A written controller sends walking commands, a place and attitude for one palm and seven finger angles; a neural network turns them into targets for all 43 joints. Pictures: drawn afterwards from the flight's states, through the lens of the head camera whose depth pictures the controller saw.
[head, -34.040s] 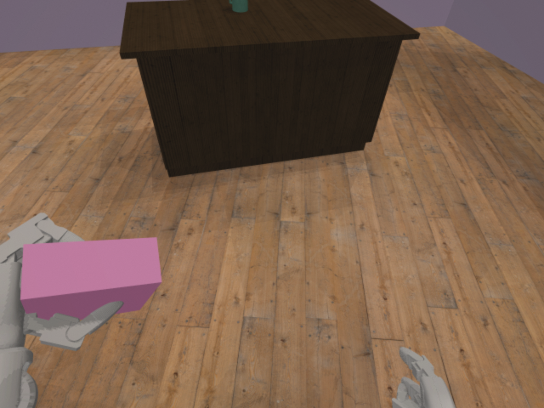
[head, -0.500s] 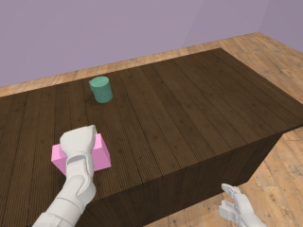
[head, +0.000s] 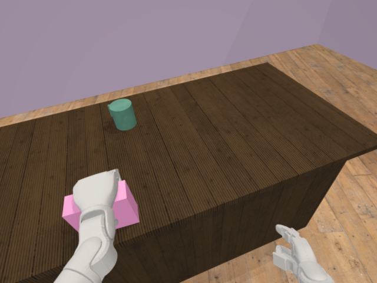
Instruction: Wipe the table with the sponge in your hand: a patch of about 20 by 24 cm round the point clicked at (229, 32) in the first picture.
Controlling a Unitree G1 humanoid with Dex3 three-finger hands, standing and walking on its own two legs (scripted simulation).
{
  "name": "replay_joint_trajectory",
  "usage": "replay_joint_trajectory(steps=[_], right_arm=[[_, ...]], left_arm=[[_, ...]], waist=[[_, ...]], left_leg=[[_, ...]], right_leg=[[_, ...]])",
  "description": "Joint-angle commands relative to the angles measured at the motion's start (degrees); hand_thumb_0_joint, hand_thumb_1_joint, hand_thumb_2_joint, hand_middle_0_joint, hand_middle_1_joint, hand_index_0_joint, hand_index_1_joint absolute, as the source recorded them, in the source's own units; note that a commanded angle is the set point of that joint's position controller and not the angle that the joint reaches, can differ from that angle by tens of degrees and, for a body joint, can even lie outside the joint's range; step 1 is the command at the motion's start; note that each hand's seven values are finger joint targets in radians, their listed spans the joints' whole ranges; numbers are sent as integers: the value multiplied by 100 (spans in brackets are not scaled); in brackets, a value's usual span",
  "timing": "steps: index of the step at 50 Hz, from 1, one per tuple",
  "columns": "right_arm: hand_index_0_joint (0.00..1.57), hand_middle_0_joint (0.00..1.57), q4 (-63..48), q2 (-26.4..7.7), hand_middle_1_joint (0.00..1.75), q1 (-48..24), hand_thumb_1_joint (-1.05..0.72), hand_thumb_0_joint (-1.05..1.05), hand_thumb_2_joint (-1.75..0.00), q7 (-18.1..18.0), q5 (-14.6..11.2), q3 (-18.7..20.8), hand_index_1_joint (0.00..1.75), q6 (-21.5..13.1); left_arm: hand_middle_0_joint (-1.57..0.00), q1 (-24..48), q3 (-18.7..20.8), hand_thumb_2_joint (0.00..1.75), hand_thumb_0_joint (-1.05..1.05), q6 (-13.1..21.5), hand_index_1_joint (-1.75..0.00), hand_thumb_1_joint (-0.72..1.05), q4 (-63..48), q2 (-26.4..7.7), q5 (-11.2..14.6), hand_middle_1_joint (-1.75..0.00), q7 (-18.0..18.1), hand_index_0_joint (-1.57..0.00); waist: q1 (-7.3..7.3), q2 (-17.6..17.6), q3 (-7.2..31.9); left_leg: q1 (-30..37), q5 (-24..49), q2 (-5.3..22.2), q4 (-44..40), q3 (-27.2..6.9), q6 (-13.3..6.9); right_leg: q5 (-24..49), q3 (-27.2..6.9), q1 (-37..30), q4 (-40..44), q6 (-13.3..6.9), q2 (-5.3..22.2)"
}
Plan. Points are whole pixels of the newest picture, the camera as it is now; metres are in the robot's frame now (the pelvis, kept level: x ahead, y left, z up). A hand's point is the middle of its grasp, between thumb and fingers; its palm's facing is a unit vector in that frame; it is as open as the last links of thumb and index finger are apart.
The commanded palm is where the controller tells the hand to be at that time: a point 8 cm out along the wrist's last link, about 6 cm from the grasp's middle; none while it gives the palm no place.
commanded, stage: slide across to the third lane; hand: left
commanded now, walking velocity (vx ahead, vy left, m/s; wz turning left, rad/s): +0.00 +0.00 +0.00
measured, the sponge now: (107, 213) +0.27 +0.24 -0.01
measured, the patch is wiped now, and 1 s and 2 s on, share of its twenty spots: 0.85 0.85 1.00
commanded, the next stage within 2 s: wipe forward along the third lane in 0.56 s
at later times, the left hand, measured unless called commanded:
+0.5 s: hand (127, 197) +0.29 +0.18 +0.04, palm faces -0.01 -0.06 -1.00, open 9.1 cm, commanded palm +0.26 +0.16 +0.08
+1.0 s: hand (140, 181) +0.34 +0.17 +0.03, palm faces -0.05 -0.07 -1.00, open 9.1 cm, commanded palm +0.31 +0.16 +0.07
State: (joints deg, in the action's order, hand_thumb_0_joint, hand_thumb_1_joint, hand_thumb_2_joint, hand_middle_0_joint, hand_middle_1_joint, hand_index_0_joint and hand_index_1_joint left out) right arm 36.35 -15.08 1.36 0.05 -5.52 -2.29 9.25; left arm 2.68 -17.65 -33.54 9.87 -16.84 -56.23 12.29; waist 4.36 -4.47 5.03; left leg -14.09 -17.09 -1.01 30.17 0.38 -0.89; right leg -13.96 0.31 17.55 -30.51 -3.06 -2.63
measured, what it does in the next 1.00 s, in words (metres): stands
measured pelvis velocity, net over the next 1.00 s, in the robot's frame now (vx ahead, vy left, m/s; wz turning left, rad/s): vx -0.01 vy -0.02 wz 0.01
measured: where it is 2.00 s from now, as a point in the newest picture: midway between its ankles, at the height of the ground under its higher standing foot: outside the picture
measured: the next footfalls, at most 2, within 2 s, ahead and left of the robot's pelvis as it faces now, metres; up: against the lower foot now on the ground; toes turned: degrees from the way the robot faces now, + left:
none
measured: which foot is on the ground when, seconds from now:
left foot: down 0.00-1.00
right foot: down 0.00-1.00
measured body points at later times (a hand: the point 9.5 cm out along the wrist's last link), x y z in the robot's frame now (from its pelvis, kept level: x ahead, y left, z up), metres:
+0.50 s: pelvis -0.01 -0.01 +0.00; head -0.03 -0.05 +0.45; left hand +0.29 +0.18 +0.09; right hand +0.23 -0.21 -0.09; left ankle -0.01 +0.11 -0.73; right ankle +0.02 -0.09 -0.73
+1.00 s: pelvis -0.01 -0.02 +0.00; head -0.02 -0.05 +0.45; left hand +0.33 +0.17 +0.09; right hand +0.21 -0.25 -0.10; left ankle -0.01 +0.11 -0.73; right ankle +0.02 -0.09 -0.73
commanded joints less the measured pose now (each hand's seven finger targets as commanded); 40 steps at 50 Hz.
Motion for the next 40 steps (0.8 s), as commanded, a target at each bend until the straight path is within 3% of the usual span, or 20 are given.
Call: replay_joint_trajectory(steps=[1, 3, 4, 12, 15, 16, 18, 20, 22, 23, 26, 28, 29, 32, 33, 34, 37, 38, 39, 40], right_arm=[[20, 20, -1002, -527, 30, -1341, -90, 0, -90, -100, -5, 231, 30, -351], [20, 20, -949, -565, 30, -1317, -90, 0, -90, -148, 6, 254, 30, -381], [20, 20, -995, -514, 30, -1320, -90, 0, -90, -160, 7, 248, 30, -413], [20, 20, -883, -467, 30, -1311, -90, 0, -90, -142, 17, 254, 30, -540], [20, 20, -853, -449, 30, -1278, -90, 0, -90, -115, 14, 283, 30, -588], [20, 20, -849, -439, 30, -1298, -90, 0, -90, -101, 10, 285, 30, -592], [20, 20, -806, -472, 30, -1300, -90, 0, -90, -101, 13, 310, 30, -592], [20, 20, -787, -422, 30, -1343, -90, 0, -90, -83, -7, 291, 30, -588], [20, 20, -751, -412, 30, -1375, -90, 0, -90, -54, -10, 297, 30, -571], [20, 20, -727, -433, 30, -1379, -90, 0, -90, -47, -9, 311, 30, -560], [20, 20, -683, -388, 30, -1397, -90, 0, -90, -24, -27, 280, 30, -544], [20, 20, -624, -428, 30, -1407, -90, 0, -90, -36, -13, 295, 30, -511], [20, 20, -672, -393, 30, -1403, -90, 0, -90, -29, -10, 291, 30, -511], [20, 20, -614, -382, 30, -1433, -90, 0, -90, -5, -13, 278, 30, -457], [20, 20, -606, -404, 30, -1435, -90, 0, -90, -2, 3, 285, 30, -432], [20, 20, -624, -382, 30, -1420, -90, 0, -90, -3, 7, 273, 30, -415], [20, 20, -554, -414, 30, -1389, -90, 0, -90, -66, 17, 237, 30, -335], [20, 20, -515, -461, 30, -1396, -90, 0, -90, -100, 23, 245, 30, -304], [20, 20, -565, -419, 30, -1370, -90, 0, -90, -116, 29, 215, 30, -305], [20, 20, -534, -428, 30, -1330, -90, 0, -90, -127, 16, 221, 30, -298]], left_arm=[[-120, 1210, 71, 130, 0, 13, -160, 10, -503, 3, 300, -160, -165, -120], [-120, 1305, 392, 130, 0, 75, -160, 10, -503, -329, 330, -160, -148, -120], [-120, 1345, 252, 130, 0, 107, -160, 10, -565, -168, 337, -160, -157, -120], [-120, 1704, -248, 130, 0, 381, -160, 10, -362, 290, 263, -160, -202, -120], [-120, 1842, -323, 130, 0, 472, -160, 10, -226, 424, 276, -160, -118, -120], [-120, 1858, -490, 130, 0, 475, -160, 10, -182, 599, 291, -160, -110, -120], [-120, 2031, -227, 130, 0, 477, -160, 10, -159, 347, 309, -160, -25, -120], [-120, 2221, -516, 130, 0, 416, -160, 10, 13, 664, 273, -160, 38, -120], [-120, 2410, -626, 130, 0, 355, -160, 10, 95, 783, 263, -160, 87, -120], [-120, 2531, -450, 130, 0, 319, -160, 10, 131, 602, 263, -160, 133, -120], [-120, 2894, -766, 130, 0, 194, -160, 10, 429, 945, 268, -160, 165, -120], [-120, 3028, -441, 130, 0, 140, -160, 10, 594, 648, 259, -160, 214, -120], [-120, 2984, -492, 130, 0, 98, -160, 10, 603, 729, 274, -160, 238, -120], [-120, 3226, -666, 130, 0, -4, -160, 10, 836, 904, 225, -160, 239, -120], [-120, 3219, -407, 130, 0, -14, -160, 10, 839, 660, 226, -160, 265, -120], [-120, 3161, -488, 130, 0, -57, -160, 10, 982, 760, 233, -160, 271, -120], [-120, 3301, -174, 130, 0, -173, -160, 10, 1365, 447, 201, -160, 297, -120], [-120, 3332, 185, 130, 0, -178, -160, 10, 1393, 87, 198, -160, 319, -120], [-120, 3488, -134, 130, 0, -207, -160, 10, 1413, 394, 178, -160, 301, -120], [-120, 3544, -68, 130, 0, -218, -160, 10, 1537, 317, 145, -160, 300, -120]], waist=[[-48, 884, 593], [-14, 896, 674], [-16, 828, 842], [-90, 777, 706], [-90, 934, 745], [-102, 1015, 712], [-61, 988, 766], [-94, 1034, 764], [-88, 982, 811], [-61, 898, 814], [-123, 995, 812], [-71, 1089, 867], [-44, 1092, 1056], [-100, 1051, 1018], [-44, 964, 1068], [-54, 981, 1054], [-66, 1074, 951], [-32, 1089, 960], [-108, 1016, 974], [-130, 1033, 950]], left_leg=[[-192, 651, -134, -437, -243, -142], [-189, 560, -138, -464, -242, -147], [-157, 601, -160, -445, -204, -164], [-50, 647, -134, -495, -250, -145], [-35, 670, -117, -469, -247, -141], [-52, 640, -114, -483, -251, -141], [-58, 552, -99, -519, -253, -128], [-55, 596, -108, -489, -221, -120], [-15, 609, -97, -502, -219, -108], [-30, 544, -89, -531, -231, -96], [-34, 540, -103, -499, -175, -106], [-95, 502, -110, -502, -173, -101], [-107, 549, -125, -475, -128, -107], [-93, 695, -120, -438, -103, -86], [-137, 676, -118, -465, -119, -78], [-175, 672, -135, -444, -73, -90], [-366, 563, -140, -471, -31, -62], [-419, 516, -144, -488, -60, -57], [-448, 507, -162, -475, -4, -71], [-456, 531, -151, -465, -27, -59]], right_leg=[[617, -426, -616, 595, -85, 74], [511, -534, -688, 671, -81, 76], [563, -489, -815, 646, -63, 104], [506, -409, -598, 676, -90, 93], [553, -328, -554, 638, -92, 78], [523, -311, -523, 654, -77, 80], [365, -352, -526, 687, -80, 69], [445, -259, -498, 637, -71, 87], [439, -214, -464, 629, -77, 86], [299, -224, -432, 625, -91, 65], [339, -150, -424, 644, -64, 95], [311, -231, -482, 679, -62, 84], [387, -203, -639, 637, -42, 119], [662, -216, -594, 618, -52, 127], [624, -269, -642, 619, -69, 106], [665, -247, -700, 619, -51, 134], [639, -370, -717, 687, -22, 160], [574, -493, -729, 725, -37, 137], [615, -429, -766, 700, -6, 176], [657, -431, -712, 685, -20, 172]])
